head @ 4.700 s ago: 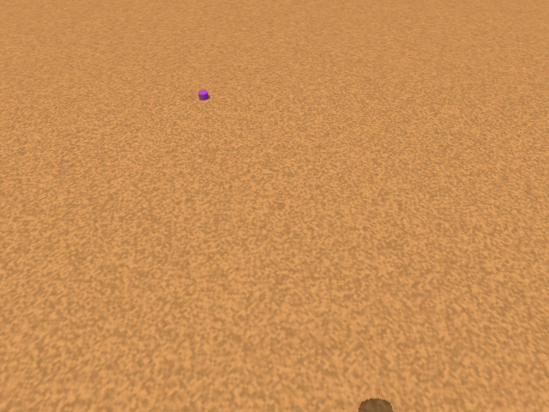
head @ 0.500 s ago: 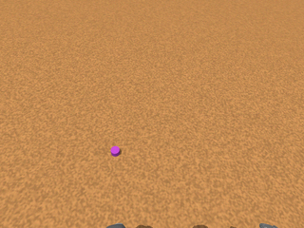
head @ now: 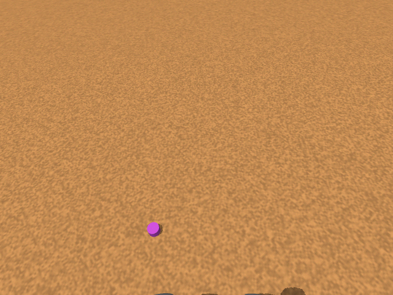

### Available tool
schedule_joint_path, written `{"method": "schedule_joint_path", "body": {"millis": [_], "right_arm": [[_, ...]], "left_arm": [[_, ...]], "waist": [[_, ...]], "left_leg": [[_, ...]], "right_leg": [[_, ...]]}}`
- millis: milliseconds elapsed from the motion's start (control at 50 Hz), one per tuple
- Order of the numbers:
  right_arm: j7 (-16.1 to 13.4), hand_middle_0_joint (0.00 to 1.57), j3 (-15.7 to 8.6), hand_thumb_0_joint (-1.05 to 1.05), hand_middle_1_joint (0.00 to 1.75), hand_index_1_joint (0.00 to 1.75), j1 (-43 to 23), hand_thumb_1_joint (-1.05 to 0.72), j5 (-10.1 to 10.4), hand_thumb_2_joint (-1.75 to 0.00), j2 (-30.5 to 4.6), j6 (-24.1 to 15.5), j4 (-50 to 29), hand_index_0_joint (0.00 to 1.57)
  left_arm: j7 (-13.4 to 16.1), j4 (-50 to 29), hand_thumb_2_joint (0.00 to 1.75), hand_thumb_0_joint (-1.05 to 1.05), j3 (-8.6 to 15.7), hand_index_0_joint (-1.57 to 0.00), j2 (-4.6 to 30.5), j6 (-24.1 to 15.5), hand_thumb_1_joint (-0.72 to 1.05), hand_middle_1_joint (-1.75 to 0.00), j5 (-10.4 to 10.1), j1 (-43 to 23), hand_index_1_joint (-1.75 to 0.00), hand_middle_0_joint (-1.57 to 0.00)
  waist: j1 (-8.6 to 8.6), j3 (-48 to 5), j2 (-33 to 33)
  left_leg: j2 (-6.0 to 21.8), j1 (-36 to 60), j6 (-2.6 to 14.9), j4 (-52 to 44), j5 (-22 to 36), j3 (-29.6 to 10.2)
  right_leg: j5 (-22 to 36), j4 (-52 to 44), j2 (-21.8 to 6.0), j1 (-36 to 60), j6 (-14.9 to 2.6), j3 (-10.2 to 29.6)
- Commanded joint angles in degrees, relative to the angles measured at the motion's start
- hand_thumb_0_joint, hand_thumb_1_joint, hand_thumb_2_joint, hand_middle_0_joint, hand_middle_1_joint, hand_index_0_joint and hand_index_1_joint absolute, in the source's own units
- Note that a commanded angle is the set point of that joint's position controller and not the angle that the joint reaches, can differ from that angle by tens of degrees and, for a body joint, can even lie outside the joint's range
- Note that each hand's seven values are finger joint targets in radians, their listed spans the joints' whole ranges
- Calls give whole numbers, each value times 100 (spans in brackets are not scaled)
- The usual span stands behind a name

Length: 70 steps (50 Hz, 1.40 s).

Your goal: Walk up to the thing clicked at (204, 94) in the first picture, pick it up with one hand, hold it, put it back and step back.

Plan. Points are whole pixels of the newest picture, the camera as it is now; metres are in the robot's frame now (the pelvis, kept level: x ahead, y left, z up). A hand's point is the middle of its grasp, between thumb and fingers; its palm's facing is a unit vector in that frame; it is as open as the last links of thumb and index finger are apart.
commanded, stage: walk up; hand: left
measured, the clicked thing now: (153, 229) +0.54 +0.27 -0.74
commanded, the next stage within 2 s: stand in 1.88 s
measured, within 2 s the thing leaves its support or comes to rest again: neither
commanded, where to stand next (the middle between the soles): +0.15 +0.03 m, yaw +1 degrees
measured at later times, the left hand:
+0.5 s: hand out of the picture +0.14 +0.30 -0.16, palm faces -0.05 -0.92 -0.38, open 7.4 cm
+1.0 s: hand (89, 256) +0.24 +0.28 -0.13, palm faces -0.01 -0.94 -0.35, open 7.4 cm
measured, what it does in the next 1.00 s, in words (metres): walks ahead: left foot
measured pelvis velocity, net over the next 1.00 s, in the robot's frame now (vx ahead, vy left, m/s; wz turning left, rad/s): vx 0.13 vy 0.03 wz -0.01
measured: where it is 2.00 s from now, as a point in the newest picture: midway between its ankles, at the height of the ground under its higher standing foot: outside the picture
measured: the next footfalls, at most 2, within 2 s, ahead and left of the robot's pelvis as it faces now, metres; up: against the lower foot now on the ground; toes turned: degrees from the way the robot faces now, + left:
left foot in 0.24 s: +0.19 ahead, +0.15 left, +0.00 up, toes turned +0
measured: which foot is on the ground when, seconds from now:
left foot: up 0.00-0.22, down 0.24-1.00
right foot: down 0.00-1.00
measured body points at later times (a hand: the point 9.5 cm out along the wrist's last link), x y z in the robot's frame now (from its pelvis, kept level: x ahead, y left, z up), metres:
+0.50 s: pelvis +0.09 +0.02 -0.01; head +0.10 +0.03 +0.44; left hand +0.15 +0.35 -0.13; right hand +0.17 -0.29 -0.12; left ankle +0.15 +0.15 -0.73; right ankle +0.12 -0.10 -0.73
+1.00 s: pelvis +0.13 +0.03 +0.02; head +0.14 +0.03 +0.47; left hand +0.24 +0.33 -0.11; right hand +0.22 -0.27 -0.11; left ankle +0.15 +0.15 -0.73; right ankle +0.12 -0.10 -0.73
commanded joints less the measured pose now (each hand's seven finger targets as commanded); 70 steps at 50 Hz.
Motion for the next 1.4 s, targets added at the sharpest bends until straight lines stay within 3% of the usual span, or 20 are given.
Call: {"method": "schedule_joint_path", "body": {"millis": [0, 40, 140, 160, 200, 220, 240, 260, 280, 340, 380, 440, 460, 480, 500, 520, 580, 620, 840, 1380], "right_arm": [[-12, 20, -358, 0, 30, 30, 333, -90, -38, -90, -1113, -126, -341, 20], [44, 20, -362, 0, 30, 30, 262, -90, -76, -90, -1029, -76, -297, 20], [-69, 20, -276, 0, 30, 30, -159, -90, -63, -90, -715, -98, -175, 20], [-109, 20, -259, 0, 30, 30, -119, -90, -52, -90, -676, -125, -99, 20], [-201, 20, -289, 0, 30, 30, 50, -90, -75, -90, -860, -201, 73, 20], [-249, 20, -357, 0, 30, 30, 54, -90, -119, -90, -1209, -234, 69, 20], [-212, 20, -454, 0, 30, 30, 120, -90, -102, -90, -1699, -275, -95, 20], [-184, 20, -552, 0, 30, 30, 88, -90, -55, -90, -1958, -228, -17, 20], [-205, 20, -531, 0, 30, 30, -117, -90, -69, -90, -1770, -202, -75, 20], [-224, 20, -372, 0, 30, 30, -561, -90, -105, -90, -1427, -169, -146, 20], [-205, 20, -305, 0, 30, 30, -759, -90, -130, -90, -1310, -135, -180, 20], [-189, 20, -178, 0, 30, 30, -1093, -90, -57, -90, -1113, -31, -235, 20], [-192, 20, -82, 0, 30, 30, -1058, -90, -14, -90, -885, -6, -204, 20], [-185, 20, -6, 0, 30, 30, -993, -90, 23, -90, -614, 7, -197, 20], [-210, 20, -20, 0, 30, 30, -1028, -90, 17, -90, -613, 39, -108, 20], [-234, 20, -104, 0, 30, 30, -1011, -90, -15, -90, -862, 40, 61, 20], [-220, 20, -108, 0, 30, 30, -792, -90, 28, -90, -890, -84, 410, 20], [-210, 20, -75, 0, 30, 30, -1067, -90, -16, -90, -1039, -145, 406, 20], [-247, 20, 49, 0, 30, 30, -1444, -90, 23, -90, -872, -104, 1012, 20], [-275, 20, 26, 0, 30, 30, -1720, -90, -41, -90, -818, -55, 1244, 20]], "left_arm": [[137, -330, 90, 0, 418, -20, 1672, -84, 90, -30, -37, 314, -30, -20], [135, -429, 90, 0, 408, -20, 1658, -69, 90, -30, 26, 193, -30, -20], [200, -385, 90, 0, 252, -20, 1484, 45, 90, -30, 36, 24, -30, -20], [214, -366, 90, 0, 240, -20, 1494, 84, 90, -30, 2, -124, -30, -20], [234, -365, 90, 0, 101, -20, 1188, 175, 90, -30, -53, -243, -30, -20], [234, -351, 90, 0, 0, -20, 927, 226, 90, -30, -86, -81, -30, -20], [214, -389, 90, 0, -29, -20, 889, 259, 90, -30, -108, 262, -30, -20], [279, -114, 90, 0, 139, -20, 1369, 319, 90, -30, -22, 197, -30, -20], [277, -74, 90, 0, 156, -20, 1468, 329, 90, -30, 23, 163, -30, -20], [249, 201, 90, 0, 153, -20, 1288, 271, 90, -30, -10, 388, -30, -20], [222, 360, 90, 0, 158, -20, 1127, 247, 90, -30, 19, 438, -30, -20], [270, 547, 90, 0, 188, -20, 1028, 213, 90, -30, 93, 496, -30, -20], [299, 516, 90, 0, 206, -20, 1122, 193, 90, -30, 128, 365, -30, -20], [324, 443, 90, 0, 253, -20, 1358, 147, 90, -30, 191, 162, -30, -20], [308, 364, 90, 0, 271, -20, 1738, 125, 90, -30, 178, -229, -30, -20], [278, 300, 90, 0, 247, -20, 1759, 144, 90, -30, 149, -650, -30, -20], [267, 384, 90, 0, 62, -20, 1258, 173, 90, -30, 52, -904, -30, -20], [233, 552, 90, 0, 14, -20, 1111, 192, 90, -30, -15, -639, -30, -20], [268, 1016, 90, 0, -41, -20, 1065, 254, 90, -30, -61, -1104, -30, -20], [239, 1367, 90, 0, -25, -20, 968, 318, 90, -30, 26, -1409, -30, -20]], "waist": [[35, -122, -1313], [32, -16, -1367], [74, -391, -1199], [-35, -509, -1164], [-197, -653, -554], [-162, -801, 272], [-115, -934, 896], [-235, -735, 825], [-186, -576, 570], [18, -460, 851], [21, -536, 838], [189, -616, 492], [212, -594, 145], [114, -482, -608], [2, -185, -1116], [-83, -12, -977], [-280, -368, -711], [-33, -701, -528], [14, -904, -365], [-61, -812, -316]], "left_leg": [[397, -1104, -85, -179, 541, -264], [407, -848, -171, -700, 663, -60], [206, 259, -252, -1984, 1347, 212], [118, 542, -204, -2369, 1680, 294], [79, 1278, -95, -3002, 2254, 169], [888, 1518, 110, -3425, 2471, -811], [1820, 1572, 756, -4119, 839, -2521], [2124, 1184, 1230, -4399, -533, -3072], [1984, 1187, 1245, -4343, -680, -2869], [1481, 813, 1003, -3953, 482, -1655], [1321, 333, 924, -3795, 898, -1289], [1083, -394, 604, -3242, 559, -816], [933, -573, 368, -2988, 334, -658], [570, -808, 89, -2363, 223, -378], [67, -649, -92, -1911, -214, 28], [168, -55, -86, -1684, -210, -125], [346, 989, 23, -2988, 1377, -291], [754, 873, 190, -3337, 1441, -906], [635, 1164, 30, -3596, 2790, -502], [601, 1487, -66, -4144, 2561, -411]], "right_leg": [[-394, -1914, -1265, 682, -1094, 1508], [-684, -1986, -1174, 264, -1140, 1166], [1286, -1022, -1095, -67, -1024, 640], [1514, -694, -1059, -80, -957, 553], [937, 97, -754, -498, -584, 357], [58, 662, -368, -795, -294, 143], [-1693, 1469, 343, -1189, -115, -97], [-2377, 2102, 123, -1173, -128, 290], [-2226, 2243, 18, -1364, -121, 456], [-1638, 1543, -146, -967, -98, 432], [-1401, 968, 10, -207, -49, 243], [-396, -287, 239, 891, -55, 35], [-380, -709, 84, 1050, -149, 363], [-947, -1360, -689, 831, -396, 1633], [-1981, -1937, -1484, 47, -829, 2724], [-1930, -1827, -1577, -510, -1047, 2595], [-196, -1062, -737, -426, -385, 1101], [2, -808, -263, 99, -139, 658], [929, -1302, -460, 1145, -106, 587], [848, -1891, -465, 1355, 36, 489]]}}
